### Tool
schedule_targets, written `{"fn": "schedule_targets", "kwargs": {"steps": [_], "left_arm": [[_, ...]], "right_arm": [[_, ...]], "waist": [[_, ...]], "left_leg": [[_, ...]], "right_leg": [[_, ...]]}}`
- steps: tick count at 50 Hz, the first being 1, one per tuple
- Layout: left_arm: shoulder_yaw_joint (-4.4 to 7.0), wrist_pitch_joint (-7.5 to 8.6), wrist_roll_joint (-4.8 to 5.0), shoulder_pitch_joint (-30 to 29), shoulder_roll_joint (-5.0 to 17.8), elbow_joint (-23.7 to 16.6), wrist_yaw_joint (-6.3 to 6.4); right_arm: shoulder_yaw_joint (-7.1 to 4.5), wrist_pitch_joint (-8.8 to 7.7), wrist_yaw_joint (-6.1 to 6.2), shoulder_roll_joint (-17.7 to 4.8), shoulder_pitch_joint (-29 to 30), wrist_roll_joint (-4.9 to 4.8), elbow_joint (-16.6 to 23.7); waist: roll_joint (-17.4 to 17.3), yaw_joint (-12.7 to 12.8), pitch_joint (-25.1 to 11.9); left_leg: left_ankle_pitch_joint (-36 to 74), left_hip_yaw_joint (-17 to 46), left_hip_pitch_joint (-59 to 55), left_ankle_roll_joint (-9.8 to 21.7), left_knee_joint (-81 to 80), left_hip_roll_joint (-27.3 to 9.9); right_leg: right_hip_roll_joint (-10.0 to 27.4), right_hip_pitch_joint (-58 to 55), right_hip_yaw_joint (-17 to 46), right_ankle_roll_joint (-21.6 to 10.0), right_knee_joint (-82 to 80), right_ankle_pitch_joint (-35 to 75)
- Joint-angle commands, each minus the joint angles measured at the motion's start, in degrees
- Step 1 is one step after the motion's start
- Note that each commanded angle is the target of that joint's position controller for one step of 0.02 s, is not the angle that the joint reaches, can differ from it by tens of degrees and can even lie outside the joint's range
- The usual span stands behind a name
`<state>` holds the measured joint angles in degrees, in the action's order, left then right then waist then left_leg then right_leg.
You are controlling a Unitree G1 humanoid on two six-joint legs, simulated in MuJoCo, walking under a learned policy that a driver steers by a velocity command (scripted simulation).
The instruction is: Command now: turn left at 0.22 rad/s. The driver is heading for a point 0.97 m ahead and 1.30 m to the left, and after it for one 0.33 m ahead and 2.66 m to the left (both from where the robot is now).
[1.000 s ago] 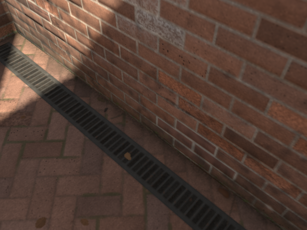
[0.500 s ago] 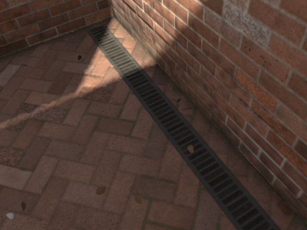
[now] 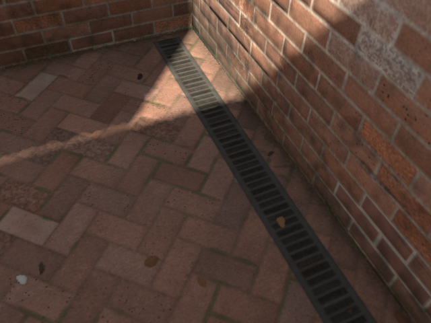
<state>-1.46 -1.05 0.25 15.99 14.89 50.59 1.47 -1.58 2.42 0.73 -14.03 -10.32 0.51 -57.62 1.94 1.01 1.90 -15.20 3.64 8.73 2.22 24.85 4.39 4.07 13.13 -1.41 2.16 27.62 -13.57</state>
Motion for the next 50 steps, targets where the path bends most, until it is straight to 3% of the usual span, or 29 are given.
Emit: {"fn": "schedule_targets", "kwargs": {"steps": [1,4,5,7,8,9,10,11,12,13,16,18,22,24,25,26,27,28,29,30,32,34,36,40,43,45,48,49,50], "left_arm": [[1.43,0.56,-0.04,1.04,6.23,-2.45,0.85],[1.76,0.41,0.22,2.19,5.75,-2.51,1.66],[1.57,0.54,-0.14,3.31,4.78,-2.67,1.54],[1.86,1.23,-0.41,3.7,5.11,-3.14,0.91],[2.1,1.71,-0.64,4.9,5.67,-2.97,0.75],[2.5,2.39,-1.09,8.79,7.21,-2.19,0.78],[3.52,2.91,-1.37,13.4,10.67,-0.66,1.02],[4.54,3.17,-1.64,13.28,13.27,0.13,1.44],[4.23,3.32,-1.63,10.5,11.52,-0.94,1.6],[4.02,3.6,-1.5,7.58,10.05,-1.92,1.64],[4.15,4.48,-1.49,7.05,7.85,-1.51,0.82],[4.04,4.94,-1.74,10.01,6.06,0.1,-0.02],[5.09,4.96,-1.67,11.21,8.46,1.5,-0.7],[5.76,4.5,-1.63,11.0,9.76,1.87,-0.78],[6.34,4.53,-2.4,9.45,11.05,1.13,-1.09],[6.38,4.45,-2.02,7.71,10.92,0.83,-1.3],[6.12,4.06,-1.84,7.01,10.05,0.12,-1.46],[4.89,4.45,-2.3,5.53,4.74,-4.25,-2.22],[5.51,5.21,-2.6,0.81,6.79,-6.96,-2.56],[5.65,5.76,-2.22,-2.87,7.66,-8.03,-2.98],[5.4,6.32,-1.69,-1.88,6.29,-6.5,-2.89],[5.42,4.62,-2.9,0.83,5.93,-5.21,-2.94],[5.47,3.18,-3.04,-0.62,5.41,-6.06,-3.18],[4.94,2.68,-2.88,-11.88,4.31,-10.38,-3.43],[3.85,3.3,-2.33,-18.99,2.5,-13.16,-3.79],[4.03,3.39,-2.04,-20.8,3.75,-14.44,-3.66],[4.71,3.69,-1.78,-14.4,5.67,-12.98,-2.98],[5.36,4.0,-1.73,-8.7,7.05,-11.27,-2.34],[5.99,4.58,-1.9,-0.99,8.4,-9.49,-1.53]], "right_arm": [[-2.8,-0.21,-0.11,-10.56,0.25,-0.18,2.5],[-3.89,0.42,0.03,-11.66,-0.62,-0.14,3.22],[-4.24,0.69,0.02,-11.62,-1.29,-0.17,3.27],[-4.83,1.01,-0.43,-10.87,-1.24,0.31,4.13],[-4.81,0.91,-0.8,-9.92,0.76,0.29,5.45],[-4.43,0.55,-1.13,-7.88,4.5,0.11,7.7],[-4.11,-0.22,-1.46,-6.0,7.36,0.08,9.78],[-3.93,-1.23,-1.95,-5.86,7.51,1.77,10.7],[-4.25,-2.02,-2.35,-7.24,6.15,2.46,10.23],[-4.29,-2.44,-2.89,-6.55,3.75,1.88,9.09],[-4.06,-2.94,-4.17,-5.03,2.84,1.26,8.56],[-3.32,-2.93,-5.24,-3.39,5.9,1.19,10.6],[-2.37,-2.79,-6.46,-3.19,10.31,1.8,13.82],[-2.58,-2.92,-6.1,-4.35,8.98,1.6,14.07],[-2.54,-3.14,-6.13,-3.81,5.52,1.97,13.6],[-3.23,-3.58,-5.75,-4.61,-0.74,2.04,11.57],[-4.66,-3.93,-4.6,-8.03,-10.44,2.17,8.36],[-6.35,-4.13,-2.77,-15.61,-16.73,2.05,8.54],[-6.28,-4.03,-2.08,-17.78,-16.05,0.27,9.12],[-5.73,-3.78,-1.33,-15.6,-14.66,0.68,8.48],[-4.53,-4.24,-0.91,-10.98,-7.99,0.43,10.07],[-3.52,-5.21,-0.8,-8.54,-5.12,0.06,10.92],[-3.44,-6.11,-0.92,-8.78,-7.0,-0.59,10.26],[-3.51,-6.27,-0.79,-9.34,-11.38,-0.59,9.14],[-3.36,-6.29,-0.39,-8.4,-14.58,0.2,9.17],[-3.69,-6.42,-0.04,-9.62,-15.32,0.21,9.54],[-4.08,-6.3,0.18,-12.22,-12.55,0.16,11.1],[-4.22,-6.31,0.01,-12.8,-11.61,0.34,11.5],[-4.16,-6.45,-0.42,-12.58,-10.89,0.17,11.67]], "waist": [[-8.6,-0.76,0.98],[-9.25,-1.07,1.65],[-9.68,-0.69,0.1],[-7.74,0.32,1.89],[-4.4,1.69,3.19],[0.66,3.83,4.3],[9.93,5.72,3.17],[13.07,4.13,4.4],[7.22,1.33,5.11],[5.61,-0.56,5.01],[6.93,-0.41,4.83],[7.18,0.85,4.4],[8.47,1.87,4.61],[8.38,1.41,4.46],[8.13,-0.47,2.82],[5.11,-4.12,-0.14],[-2.51,-8.45,-6.64],[-20.61,-9.92,-11.13],[-20.01,-9.51,-11.76],[-11.92,-8.49,-6.29],[-3.89,-3.16,-0.1],[-4.86,-0.27,-0.92],[-4.87,0.27,-0.84],[-4.89,-2.22,2.43],[-6.63,-4.68,2.74],[-6.0,-4.82,2.44],[-5.36,-1.42,0.55],[-4.94,0.91,-2.33],[-2.74,4.99,-6.41]], "left_leg": [[9.71,13.5,4.62,4.42,-6.58,-10.13],[9.39,17.52,6.47,7.52,-5.21,-11.41],[0.1,18.89,6.71,8.82,-5.21,-11.21],[-24.17,19.7,12.74,8.96,-5.77,-8.58],[-28.58,18.73,17.79,7.99,-3.52,-6.26],[-26.64,13.86,24.4,5.95,1.73,-2.33],[-22.08,6.06,29.95,4.54,13.83,2.69],[-15.34,1.48,31.61,4.34,25.33,1.77],[-11.94,2.62,31.06,4.5,29.28,-1.84],[-9.13,2.44,29.92,4.05,31.05,-3.0],[-3.32,-1.61,28.55,2.97,30.74,-4.12],[-1.78,-2.86,28.18,2.5,26.64,-4.96],[-2.45,-7.98,21.15,2.75,14.98,-4.77],[-3.49,-11.61,17.01,3.35,13.0,-3.43],[-1.83,-12.63,10.97,3.67,11.26,-2.0],[0.99,-13.0,2.07,4.43,8.3,0.31],[-3.65,-7.99,-10.81,6.1,4.86,0.39],[-23.51,21.78,-21.92,12.05,-5.67,-17.42],[-20.5,43.09,-22.09,16.31,-16.44,-23.07],[-12.76,34.24,-21.1,16.36,-12.71,-22.36],[5.54,21.32,-9.59,13.4,-11.31,-17.12],[17.26,15.25,-5.49,12.57,-11.84,-13.4],[22.52,13.33,-4.69,13.37,-12.55,-12.2],[21.78,12.79,-3.89,12.85,-14.16,-10.96],[21.65,12.14,-3.46,11.47,-13.83,-9.53],[25.67,14.17,-4.81,10.55,-12.5,-11.05],[38.01,15.42,-5.73,8.1,-5.63,-11.93],[43.65,14.82,-4.87,6.91,0.88,-10.45],[41.49,12.23,-1.38,5.57,12.2,-6.9]], "right_leg": [[-0.63,1.49,-1.08,-1.14,2.94,0.13],[-2.19,3.88,-1.83,-1.95,7.67,-5.19],[-2.68,3.27,-1.63,-2.58,8.14,-10.62],[-2.35,1.5,1.24,-4.32,6.14,-15.52],[-1.06,-1.57,4.48,-5.08,2.2,-18.52],[2.88,-6.33,10.24,-6.39,-5.58,-23.38],[11.27,-11.82,22.75,-9.2,-15.39,-30.16],[19.58,-10.82,31.75,-11.98,-20.6,-32.01],[20.05,-7.48,30.61,-12.35,-20.35,-31.91],[18.05,-6.95,26.63,-11.5,-20.05,-29.37],[13.2,-7.94,12.38,-9.93,-19.66,-15.1],[13.04,-9.83,7.14,-9.87,-18.52,-9.07],[12.83,-8.48,0.23,-10.14,-16.39,-3.52],[13.94,-7.46,-1.28,-9.77,-13.28,0.37],[13.84,-4.71,-3.38,-8.99,-9.39,6.77],[12.19,-1.91,-7.13,-7.78,0.21,15.7],[8.98,3.77,-11.77,-6.0,17.64,21.5],[2.6,22.22,-12.98,-2.49,40.05,-3.69],[-3.29,32.93,-1.53,-2.24,48.03,-16.19],[0.39,36.56,2.02,-3.82,49.11,-12.84],[3.85,29.46,2.73,-3.94,39.51,-4.97],[3.57,23.07,2.26,-2.76,35.2,-4.07],[2.27,23.0,1.12,-1.53,32.37,-2.55],[0.69,26.47,0.08,0.21,21.31,5.62],[-1.99,22.89,-0.06,-0.14,12.3,12.23],[-2.88,20.12,0.75,-1.16,9.07,13.28],[-5.12,8.86,1.09,-3.22,4.54,8.5],[-6.76,0.92,0.27,-4.02,3.45,5.87],[-5.28,-10.07,0.77,-5.13,-0.09,6.5]]}}
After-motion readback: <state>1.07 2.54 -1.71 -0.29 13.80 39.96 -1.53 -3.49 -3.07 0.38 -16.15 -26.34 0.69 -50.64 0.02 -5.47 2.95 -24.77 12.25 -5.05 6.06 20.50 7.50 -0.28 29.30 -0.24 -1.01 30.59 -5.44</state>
